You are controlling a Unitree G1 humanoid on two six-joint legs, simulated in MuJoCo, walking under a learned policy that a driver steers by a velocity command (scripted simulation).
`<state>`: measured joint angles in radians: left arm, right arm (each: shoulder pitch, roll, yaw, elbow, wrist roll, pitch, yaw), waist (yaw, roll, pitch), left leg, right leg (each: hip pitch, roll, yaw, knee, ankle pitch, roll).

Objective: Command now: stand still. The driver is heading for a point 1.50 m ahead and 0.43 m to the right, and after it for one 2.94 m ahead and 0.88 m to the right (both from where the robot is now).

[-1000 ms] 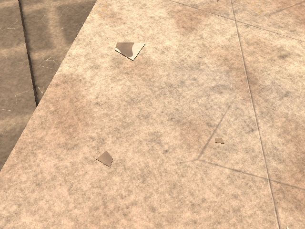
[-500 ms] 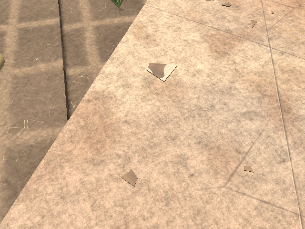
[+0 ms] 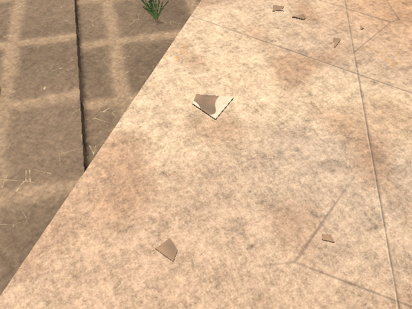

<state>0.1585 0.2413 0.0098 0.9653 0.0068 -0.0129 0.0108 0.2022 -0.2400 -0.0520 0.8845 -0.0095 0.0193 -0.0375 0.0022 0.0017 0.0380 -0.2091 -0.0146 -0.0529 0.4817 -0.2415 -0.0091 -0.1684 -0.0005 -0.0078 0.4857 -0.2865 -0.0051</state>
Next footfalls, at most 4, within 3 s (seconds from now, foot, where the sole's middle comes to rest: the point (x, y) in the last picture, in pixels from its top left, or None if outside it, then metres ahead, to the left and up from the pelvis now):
0.94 right None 0.45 -0.09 -0.78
1.44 left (197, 242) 0.76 0.07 -0.78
1.94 right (294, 212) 0.89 -0.30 -0.78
2.50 left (287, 140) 1.27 -0.32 -0.78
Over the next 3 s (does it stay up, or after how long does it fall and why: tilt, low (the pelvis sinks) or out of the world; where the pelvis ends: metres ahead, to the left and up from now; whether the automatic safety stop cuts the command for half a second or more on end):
stays up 1.31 -0.47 -0.02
